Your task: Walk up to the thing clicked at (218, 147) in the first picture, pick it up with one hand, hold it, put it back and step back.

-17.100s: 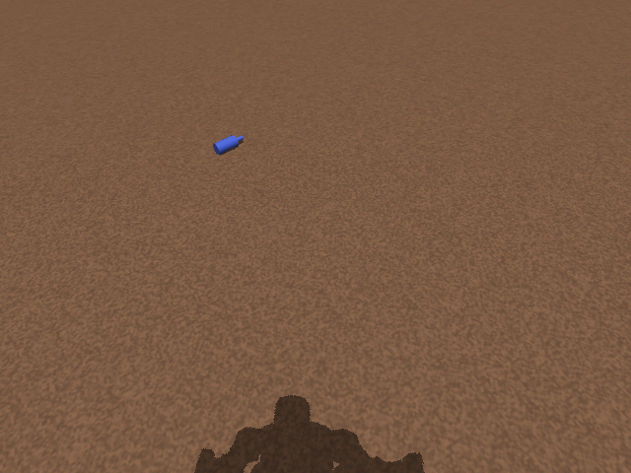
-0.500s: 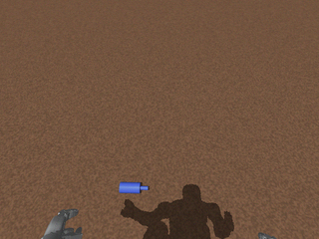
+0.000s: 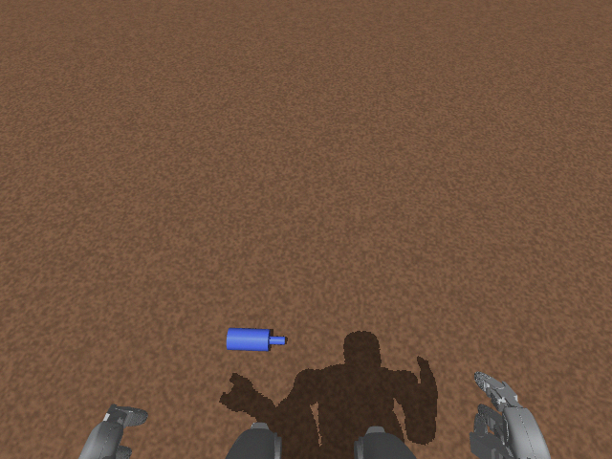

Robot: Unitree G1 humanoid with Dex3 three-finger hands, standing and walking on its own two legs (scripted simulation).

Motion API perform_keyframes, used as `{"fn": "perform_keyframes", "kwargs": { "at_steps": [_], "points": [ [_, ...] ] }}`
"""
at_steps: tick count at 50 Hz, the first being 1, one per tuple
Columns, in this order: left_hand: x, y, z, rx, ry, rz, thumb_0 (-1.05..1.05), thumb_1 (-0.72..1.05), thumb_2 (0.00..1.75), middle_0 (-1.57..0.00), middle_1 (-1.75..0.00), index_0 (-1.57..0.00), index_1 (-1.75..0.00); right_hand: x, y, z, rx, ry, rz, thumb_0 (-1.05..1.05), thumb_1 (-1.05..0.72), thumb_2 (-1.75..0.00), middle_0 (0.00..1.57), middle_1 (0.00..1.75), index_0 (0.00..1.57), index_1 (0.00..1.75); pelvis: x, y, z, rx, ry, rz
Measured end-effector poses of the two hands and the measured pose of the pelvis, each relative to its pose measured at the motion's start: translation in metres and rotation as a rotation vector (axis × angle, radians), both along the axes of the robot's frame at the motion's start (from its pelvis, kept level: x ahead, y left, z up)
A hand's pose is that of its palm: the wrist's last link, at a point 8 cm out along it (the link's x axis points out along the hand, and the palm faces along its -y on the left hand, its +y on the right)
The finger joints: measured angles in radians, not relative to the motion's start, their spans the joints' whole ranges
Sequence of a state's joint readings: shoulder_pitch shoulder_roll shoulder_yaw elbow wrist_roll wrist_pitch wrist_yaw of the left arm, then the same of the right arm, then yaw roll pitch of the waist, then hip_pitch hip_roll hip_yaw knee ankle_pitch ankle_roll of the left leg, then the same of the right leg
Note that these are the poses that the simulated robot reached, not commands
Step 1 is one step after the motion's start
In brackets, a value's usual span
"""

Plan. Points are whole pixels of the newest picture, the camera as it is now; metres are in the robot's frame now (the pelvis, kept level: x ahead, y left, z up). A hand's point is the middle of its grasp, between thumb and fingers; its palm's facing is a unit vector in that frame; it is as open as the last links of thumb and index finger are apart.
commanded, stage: rise first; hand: left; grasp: from above
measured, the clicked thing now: (256, 339) +0.47 +0.16 -0.67
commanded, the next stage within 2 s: none
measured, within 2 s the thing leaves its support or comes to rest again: neither
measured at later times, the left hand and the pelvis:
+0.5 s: hand (180, 406) +0.23 +0.26 -0.31, palm faces -0.44 -0.50 -0.74, open 14.0 cm; pelvis -0.04 -0.01 -0.16, yaw -1 degrees
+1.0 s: hand (207, 360) +0.35 +0.25 -0.45, palm faces -0.48 -0.10 -0.87, open 13.5 cm; pelvis -0.09 -0.01 -0.30, yaw -4 degrees
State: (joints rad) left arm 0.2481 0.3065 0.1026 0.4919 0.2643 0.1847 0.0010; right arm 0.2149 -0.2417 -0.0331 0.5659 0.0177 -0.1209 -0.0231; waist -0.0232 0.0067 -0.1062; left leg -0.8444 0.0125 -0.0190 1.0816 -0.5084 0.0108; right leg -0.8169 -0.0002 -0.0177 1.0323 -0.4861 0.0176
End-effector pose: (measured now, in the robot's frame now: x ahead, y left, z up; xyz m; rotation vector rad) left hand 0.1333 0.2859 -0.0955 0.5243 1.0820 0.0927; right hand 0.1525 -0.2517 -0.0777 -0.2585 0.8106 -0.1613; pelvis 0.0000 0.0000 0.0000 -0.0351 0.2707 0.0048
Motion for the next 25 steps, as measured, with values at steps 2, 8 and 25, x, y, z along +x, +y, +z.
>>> {"fn": "perform_keyframes", "kwargs": {
  "at_steps": [2, 8, 25],
  "points": [
    [-0.002, 0.0, -0.003, 0.008, 0.005, -0.008, 0.0, -0.52, 0.99, -0.09, -1.05, -0.08, -1.06, 0.004, 0.002, -0.003, 0.001, -0.016, 0.008, 0.01, -0.89, -0.89, 0.2, 0.3, 0.21, 0.3, 0.0, 0.0, -0.005, -0.003, 0.012, 0.002],
    [0.004, 0.002, -0.023, 0.057, 0.022, -0.075, 0.0, -0.53, 0.96, -0.1, -1.05, -0.09, -1.05, 0.012, 0.005, -0.019, -0.004, -0.054, 0.039, 0.01, -0.9, -0.9, 0.2, 0.3, 0.21, 0.3, -0.004, -0.001, -0.024, -0.007, 0.063, 0.005],
    [0.109, -0.008, -0.16, 0.337, -0.156, -0.506, 0.0, -0.52, 0.97, -0.1, -1.08, -0.1, -1.07, -0.02, -0.026, -0.189, -0.013, 0.1, 0.055, 0.01, -0.9, -0.9, 0.2, 0.3, 0.21, 0.3, -0.042, -0.009, -0.163, 0.003, 0.297, -0.011]
  ]
}}
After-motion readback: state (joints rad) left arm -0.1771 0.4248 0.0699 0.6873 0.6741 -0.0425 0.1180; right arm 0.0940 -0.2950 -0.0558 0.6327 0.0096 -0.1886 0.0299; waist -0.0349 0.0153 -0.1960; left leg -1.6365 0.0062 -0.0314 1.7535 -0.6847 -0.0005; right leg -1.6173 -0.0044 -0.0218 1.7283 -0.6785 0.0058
